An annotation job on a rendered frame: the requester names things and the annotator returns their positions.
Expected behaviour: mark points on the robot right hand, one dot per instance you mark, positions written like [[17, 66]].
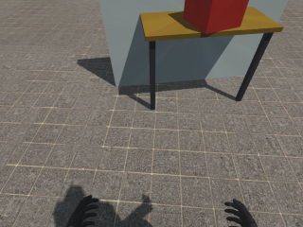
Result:
[[245, 218]]

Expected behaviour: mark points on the carton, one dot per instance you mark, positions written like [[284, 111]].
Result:
[[211, 16]]

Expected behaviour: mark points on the table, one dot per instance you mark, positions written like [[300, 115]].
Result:
[[171, 25]]

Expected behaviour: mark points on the robot left hand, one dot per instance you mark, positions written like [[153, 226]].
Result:
[[78, 216]]

